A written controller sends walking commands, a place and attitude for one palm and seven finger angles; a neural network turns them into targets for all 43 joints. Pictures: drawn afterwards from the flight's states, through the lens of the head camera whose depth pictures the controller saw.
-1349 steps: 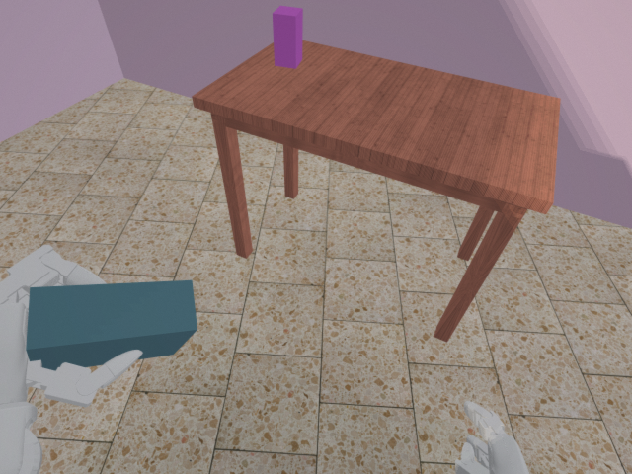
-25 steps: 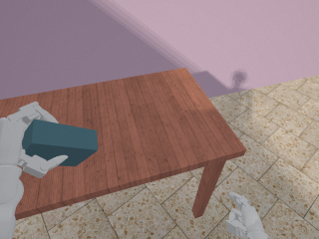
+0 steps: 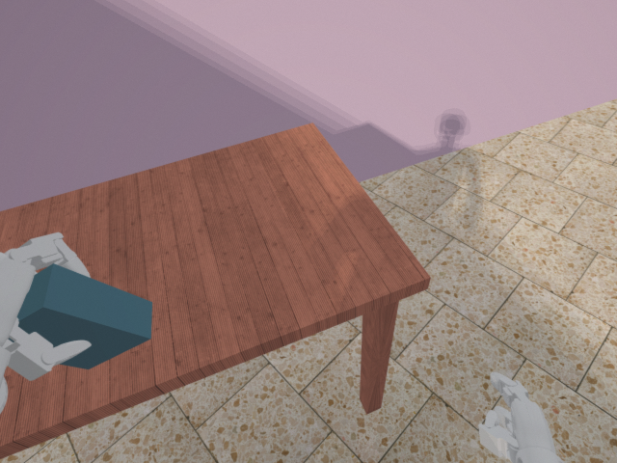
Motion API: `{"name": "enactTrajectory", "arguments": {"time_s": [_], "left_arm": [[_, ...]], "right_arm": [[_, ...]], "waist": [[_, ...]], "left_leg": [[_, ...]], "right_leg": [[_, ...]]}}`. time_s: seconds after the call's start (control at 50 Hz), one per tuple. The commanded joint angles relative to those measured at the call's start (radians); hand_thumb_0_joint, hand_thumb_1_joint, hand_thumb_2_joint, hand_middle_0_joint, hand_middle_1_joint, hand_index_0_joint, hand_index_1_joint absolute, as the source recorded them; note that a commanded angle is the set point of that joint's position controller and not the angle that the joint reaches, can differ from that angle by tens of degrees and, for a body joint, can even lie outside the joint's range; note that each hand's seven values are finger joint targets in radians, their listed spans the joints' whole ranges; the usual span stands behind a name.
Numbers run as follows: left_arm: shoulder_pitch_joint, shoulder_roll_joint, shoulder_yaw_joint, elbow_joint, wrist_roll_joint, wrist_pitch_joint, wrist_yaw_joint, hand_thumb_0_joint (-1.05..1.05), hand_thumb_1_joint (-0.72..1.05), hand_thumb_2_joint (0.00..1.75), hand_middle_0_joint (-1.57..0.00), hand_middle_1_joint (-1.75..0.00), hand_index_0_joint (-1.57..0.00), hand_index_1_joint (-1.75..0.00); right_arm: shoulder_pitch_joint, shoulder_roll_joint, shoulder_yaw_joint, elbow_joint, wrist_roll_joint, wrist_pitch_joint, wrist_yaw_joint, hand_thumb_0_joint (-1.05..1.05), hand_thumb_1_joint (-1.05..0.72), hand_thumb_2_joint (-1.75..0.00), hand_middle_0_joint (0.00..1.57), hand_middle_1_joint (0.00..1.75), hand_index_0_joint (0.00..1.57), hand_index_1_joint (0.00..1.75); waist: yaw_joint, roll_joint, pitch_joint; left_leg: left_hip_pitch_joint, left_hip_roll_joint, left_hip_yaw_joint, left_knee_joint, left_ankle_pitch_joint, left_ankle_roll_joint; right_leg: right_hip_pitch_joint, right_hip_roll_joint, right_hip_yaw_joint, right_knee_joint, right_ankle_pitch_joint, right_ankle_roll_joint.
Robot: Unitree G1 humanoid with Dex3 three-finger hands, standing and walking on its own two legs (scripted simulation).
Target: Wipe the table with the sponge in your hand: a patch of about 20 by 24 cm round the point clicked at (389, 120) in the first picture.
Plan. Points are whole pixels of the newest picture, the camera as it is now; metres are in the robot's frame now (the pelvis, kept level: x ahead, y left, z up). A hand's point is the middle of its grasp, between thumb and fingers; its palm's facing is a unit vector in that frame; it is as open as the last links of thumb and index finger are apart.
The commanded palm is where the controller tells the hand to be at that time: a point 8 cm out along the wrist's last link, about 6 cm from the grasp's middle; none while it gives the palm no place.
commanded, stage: turn the palm down, sponge in hand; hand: left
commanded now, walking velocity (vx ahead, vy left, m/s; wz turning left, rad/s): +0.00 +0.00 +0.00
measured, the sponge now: (90, 327) +0.22 +0.29 +0.10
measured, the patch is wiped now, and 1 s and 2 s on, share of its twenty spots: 0.00 0.00 0.00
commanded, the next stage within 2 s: move the sponge above the wiping area in 1.22 s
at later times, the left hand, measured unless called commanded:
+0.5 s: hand (50, 297) +0.23 +0.32 +0.15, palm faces +0.16 -0.21 -0.97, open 9.5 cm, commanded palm +0.20 +0.32 +0.21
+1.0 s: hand (21, 288) +0.24 +0.36 +0.15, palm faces +0.09 -0.07 -0.99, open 9.5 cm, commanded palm +0.20 +0.35 +0.21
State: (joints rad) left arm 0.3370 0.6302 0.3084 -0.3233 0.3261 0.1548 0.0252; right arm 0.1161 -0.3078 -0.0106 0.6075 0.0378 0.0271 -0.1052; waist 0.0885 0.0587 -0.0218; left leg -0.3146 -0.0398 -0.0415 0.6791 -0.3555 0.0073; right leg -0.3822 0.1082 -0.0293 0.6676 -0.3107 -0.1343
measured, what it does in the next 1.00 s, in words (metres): shifts its weight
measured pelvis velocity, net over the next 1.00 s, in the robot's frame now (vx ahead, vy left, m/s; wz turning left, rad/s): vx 0.00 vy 0.08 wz -0.02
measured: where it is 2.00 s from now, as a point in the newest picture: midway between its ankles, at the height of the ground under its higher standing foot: outside the picture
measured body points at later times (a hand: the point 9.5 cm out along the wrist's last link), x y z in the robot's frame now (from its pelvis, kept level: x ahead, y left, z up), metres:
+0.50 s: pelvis +0.00 +0.04 +0.01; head +0.00 +0.00 +0.46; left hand +0.22 +0.33 +0.20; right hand +0.23 -0.18 -0.07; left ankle -0.02 +0.15 -0.72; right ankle +0.02 -0.02 -0.72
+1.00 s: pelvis +0.00 +0.08 +0.02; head -0.01 +0.04 +0.47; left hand +0.23 +0.36 +0.20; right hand +0.27 -0.10 -0.05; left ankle -0.02 +0.15 -0.72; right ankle +0.02 -0.02 -0.72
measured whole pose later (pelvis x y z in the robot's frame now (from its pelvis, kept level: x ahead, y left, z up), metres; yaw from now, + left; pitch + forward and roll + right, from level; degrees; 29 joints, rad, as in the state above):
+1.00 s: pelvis +0.00 +0.08 +0.02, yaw -1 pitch -3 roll +0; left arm 0.09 0.53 -0.07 -0.27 0.90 0.53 -0.05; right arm -0.04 -0.25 0.08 0.65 0.04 0.07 -0.05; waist 0.14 0.11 -0.01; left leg -0.09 -0.10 -0.04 0.39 -0.25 0.08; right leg -0.18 0.05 0.04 0.43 -0.20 -0.04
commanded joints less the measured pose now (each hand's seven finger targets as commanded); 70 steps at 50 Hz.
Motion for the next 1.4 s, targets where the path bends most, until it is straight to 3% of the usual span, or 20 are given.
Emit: {"name": "enactTrajectory", "arguments": {"time_s": [0.0, 0.1, 0.22, 0.32, 0.4, 0.42, 0.5, 0.52, 0.62, 0.8, 0.82, 0.9, 0.92, 1.0, 1.02, 1.1, 1.12, 1.2, 1.22, 1.38], "left_arm": [[-0.145, 0.307, 0.211, -0.243, 0.05, -0.043, 0.057, 0.0, 0.1, 1.3, -1.2, -1.6, -1.2, -1.6], [-0.093, 0.295, 0.211, -0.232, 0.105, 0.04, 0.096, 0.0, 0.1, 1.3, -1.2, -1.6, -1.2, -1.6], [-0.127, 0.224, 0.089, -0.217, 0.18, 0.178, 0.071, 0.0, 0.1, 1.3, -1.2, -1.6, -1.2, -1.6], [-0.226, 0.199, -0.004, -0.278, 0.277, 0.221, 0.05, 0.0, 0.1, 1.3, -1.2, -1.6, -1.2, -1.6], [-0.269, 0.229, -0.001, -0.271, 0.36, 0.238, 0.053, 0.0, 0.1, 1.3, -1.2, -1.6, -1.2, -1.6], [-0.289, 0.188, -0.045, -0.262, 0.372, 0.243, 0.051, 0.0, 0.1, 1.3, -1.2, -1.6, -1.2, -1.6], [-0.357, 0.209, -0.051, -0.198, 0.44, 0.29, 0.049, 0.0, 0.1, 1.3, -1.2, -1.6, -1.2, -1.6], [-0.385, 0.154, -0.115, -0.211, 0.448, 0.298, 0.042, 0.0, 0.1, 1.3, -1.2, -1.6, -1.2, -1.6], [-0.44, 0.124, -0.182, -0.184, 0.52, 0.342, 0.005, 0.0, 0.1, 1.3, -1.2, -1.6, -1.2, -1.6], [-0.507, 0.164, -0.182, -0.146, 0.635, 0.379, -0.027, 0.0, 0.1, 1.3, -1.2, -1.6, -1.2, -1.6], [-0.498, 0.102, -0.233, -0.135, 0.621, 0.38, -0.031, 0.0, 0.1, 1.3, -1.2, -1.6, -1.2, -1.6], [-0.505, 0.156, -0.185, -0.169, 0.621, 0.37, -0.033, 0.0, 0.1, 1.3, -1.2, -1.6, -1.2, -1.6], [-0.509, 0.104, -0.233, -0.165, 0.621, 0.368, -0.036, 0.0, 0.1, 1.3, -1.2, -1.6, -1.2, -1.6], [-0.52, 0.152, -0.193, -0.184, 0.632, 0.366, -0.032, 0.0, 0.1, 1.3, -1.2, -1.6, -1.2, -1.6], [-0.509, 0.096, -0.239, -0.169, 0.623, 0.366, -0.034, 0.0, 0.1, 1.3, -1.2, -1.6, -1.2, -1.6], [-0.5, 0.15, -0.19, -0.177, 0.625, 0.371, -0.029, 0.0, 0.1, 1.3, -1.2, -1.6, -1.2, -1.6], [-0.493, 0.103, -0.227, -0.161, 0.619, 0.371, -0.03, 0.0, 0.1, 1.3, -1.2, -1.6, -1.2, -1.6], [-0.5, 0.15, -0.191, -0.184, 0.625, 0.373, -0.027, 0.0, 0.1, 1.3, -1.2, -1.6, -1.2, -1.6], [-0.503, 0.101, -0.231, -0.189, 0.624, 0.369, -0.026, 0.0, 0.1, 1.3, -1.2, -1.6, -1.2, -1.6], [-0.444, 0.128, -0.2, -0.125, 0.609, 0.382, -0.024, 0.0, 0.1, 1.3, -1.2, -1.6, -1.2, -1.6]], "right_arm": [[-0.173, -0.07, -0.02, -0.183, -0.001, -0.061, -0.015, 0.0, -0.9, -0.9, 0.2, 0.3, 0.2, 0.3], [-0.176, -0.073, -0.023, -0.182, 0.002, -0.042, -0.012, 0.0, -0.9, -0.9, 0.2, 0.3, 0.2, 0.3], [-0.191, -0.074, -0.011, -0.201, 0.006, -0.027, -0.015, 0.0, -0.9, -0.9, 0.2, 0.3, 0.2, 0.3], [-0.224, -0.059, 0.007, -0.204, 0.007, -0.046, -0.019, 0.0, -0.9, -0.9, 0.2, 0.3, 0.2, 0.3], [-0.266, -0.054, 0.02, -0.187, 0.004, -0.061, -0.02, 0.0, -0.9, -0.9, 0.2, 0.3, 0.2, 0.3], [-0.247, -0.05, 0.022, -0.184, 0.0, -0.061, -0.019, 0.0, -0.9, -0.9, 0.2, 0.3, 0.2, 0.3], [-0.3, -0.05, 0.036, -0.164, 0.004, -0.059, -0.013, 0.0, -0.9, -0.9, 0.2, 0.3, 0.2, 0.3], [-0.288, -0.046, 0.036, -0.166, 0.003, -0.056, -0.009, 0.0, -0.9, -0.9, 0.2, 0.3, 0.2, 0.3], [-0.327, -0.04, 0.044, -0.155, 0.001, -0.047, 0.01, 0.0, -0.9, -0.9, 0.2, 0.3, 0.2, 0.3], [-0.389, -0.036, 0.053, -0.137, -0.003, -0.017, 0.043, 0.0, -0.9, -0.9, 0.2, 0.3, 0.2, 0.3], [-0.373, -0.026, 0.055, -0.142, -0.001, -0.017, 0.045, 0.0, -0.9, -0.9, 0.2, 0.3, 0.2, 0.3], [-0.395, -0.035, 0.052, -0.135, -0.004, -0.015, 0.046, 0.0, -0.9, -0.9, 0.2, 0.3, 0.2, 0.3], [-0.381, -0.028, 0.054, -0.136, -0.005, -0.016, 0.049, 0.0, -0.9, -0.9, 0.2, 0.3, 0.2, 0.3], [-0.393, -0.037, 0.051, -0.129, -0.008, -0.014, 0.05, 0.0, -0.9, -0.9, 0.2, 0.3, 0.2, 0.3], [-0.375, -0.027, 0.051, -0.131, -0.006, -0.016, 0.051, 0.0, -0.9, -0.9, 0.2, 0.3, 0.2, 0.3], [-0.395, -0.037, 0.05, -0.126, -0.007, -0.015, 0.05, 0.0, -0.9, -0.9, 0.2, 0.3, 0.2, 0.3], [-0.375, -0.031, 0.05, -0.127, -0.007, -0.018, 0.052, 0.0, -0.9, -0.9, 0.2, 0.3, 0.2, 0.3], [-0.397, -0.04, 0.048, -0.123, -0.007, -0.016, 0.054, 0.0, -0.9, -0.9, 0.2, 0.3, 0.2, 0.3], [-0.374, -0.032, 0.045, -0.124, -0.007, -0.019, 0.055, 0.0, -0.9, -0.9, 0.2, 0.3, 0.2, 0.3], [-0.361, -0.043, 0.04, -0.114, -0.006, -0.008, 0.055, 0.0, -0.9, -0.9, 0.2, 0.3, 0.2, 0.3]], "waist": [[0.002, -0.05, -0.192], [0.014, -0.053, -0.196], [0.009, -0.072, -0.205], [0.003, -0.019, -0.197], [0.022, 0.015, -0.176], [0.013, 0.003, -0.187], [0.029, 0.021, -0.139], [0.017, 0.042, -0.161], [0.024, 0.048, -0.171], [0.051, 0.057, -0.169], [0.039, 0.018, -0.168], [0.049, 0.033, -0.186], [0.04, 0.03, -0.191], [0.049, 0.054, -0.187], [0.039, 0.037, -0.187], [0.052, 0.047, -0.187], [0.043, 0.021, -0.192], [0.053, 0.046, -0.196], [0.044, 0.049, -0.216], [0.049, 0.002, -0.189]], "left_leg": [[-0.146, 0.009, -0.031, 0.004, 0.119, 0.014], [-0.147, 0.007, -0.023, -0.023, 0.162, 0.016], [-0.099, 0.007, -0.001, -0.066, 0.232, 0.028], [0.001, 0.001, 0.003, -0.123, 0.282, 0.047], [0.049, 0.003, -0.022, -0.175, 0.294, 0.046], [0.054, 0.007, -0.02, -0.186, 0.294, 0.046], [0.079, 0.011, -0.044, -0.244, 0.28, 0.038], [0.091, 0.013, -0.039, -0.251, 0.291, 0.038], [0.126, 0.02, -0.061, -0.295, 0.334, 0.035], [0.153, 0.023, -0.092, -0.345, 0.387, 0.033], [0.156, 0.023, -0.084, -0.342, 0.396, 0.033], [0.174, 0.024, -0.098, -0.35, 0.408, 0.033], [0.182, 0.025, -0.092, -0.347, 0.437, 0.031], [0.194, 0.027, -0.106, -0.354, 0.466, 0.028], [0.2, 0.026, -0.094, -0.347, 0.474, 0.029], [0.199, 0.025, -0.104, -0.357, 0.465, 0.028], [0.197, 0.023, -0.092, -0.35, 0.487, 0.027], [0.206, 0.026, -0.108, -0.355, 0.496, 0.025], [0.218, 0.025, -0.099, -0.346, 0.526, 0.022], [0.192, 0.017, -0.091, -0.357, 0.488, 0.02]], "right_leg": [[0.266, -0.238, 0.439, -0.168, 0.223, 0.138], [0.267, -0.21, 0.397, -0.136, 0.306, 0.129], [0.286, -0.18, 0.307, -0.138, 0.324, 0.134], [0.245, -0.134, 0.222, -0.169, 0.213, 0.11], [0.224, -0.109, 0.208, -0.19, 0.177, 0.086], [0.242, -0.115, 0.174, -0.192, 0.177, 0.09], [0.232, -0.095, 0.177, -0.224, 0.119, 0.068], [0.256, -0.102, 0.143, -0.224, 0.138, 0.072], [0.295, -0.094, 0.134, -0.239, 0.169, 0.057], [0.338, -0.075, 0.165, -0.255, 0.205, 0.035], [0.339, -0.085, 0.132, -0.258, 0.211, 0.044], [0.353, -0.074, 0.168, -0.266, 0.231, 0.035], [0.354, -0.083, 0.137, -0.263, 0.245, 0.041], [0.359, -0.07, 0.175, -0.271, 0.268, 0.028], [0.355, -0.084, 0.141, -0.271, 0.269, 0.038], [0.364, -0.073, 0.176, -0.278, 0.273, 0.029], [0.373, -0.083, 0.144, -0.273, 0.291, 0.035], [0.371, -0.074, 0.18, -0.278, 0.295, 0.027], [0.378, -0.084, 0.152, -0.271, 0.309, 0.034], [0.389, -0.092, 0.154, -0.285, 0.325, 0.038]]}}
